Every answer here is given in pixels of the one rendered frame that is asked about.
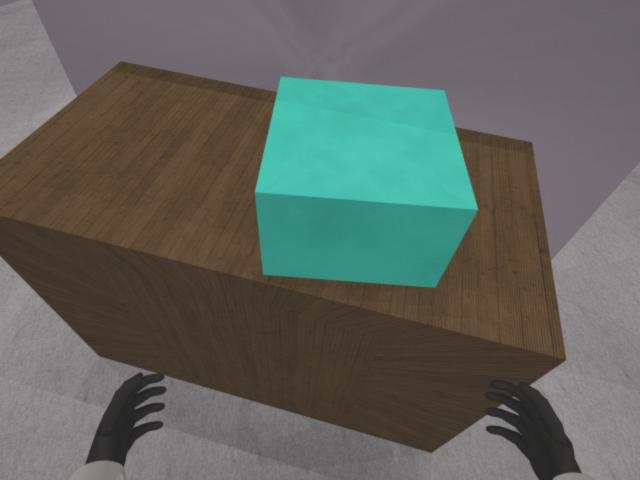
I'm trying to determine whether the right robot hand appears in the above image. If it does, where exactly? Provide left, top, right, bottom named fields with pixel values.
left=485, top=380, right=582, bottom=480

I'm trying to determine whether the pedestal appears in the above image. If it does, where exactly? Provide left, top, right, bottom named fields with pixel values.
left=0, top=61, right=566, bottom=453

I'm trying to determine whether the left robot forearm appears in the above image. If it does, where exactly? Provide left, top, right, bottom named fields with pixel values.
left=69, top=460, right=127, bottom=480

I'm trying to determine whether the left robot hand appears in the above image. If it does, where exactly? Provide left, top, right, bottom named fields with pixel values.
left=85, top=373, right=167, bottom=467

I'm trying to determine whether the carton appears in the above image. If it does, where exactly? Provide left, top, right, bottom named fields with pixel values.
left=255, top=77, right=478, bottom=288

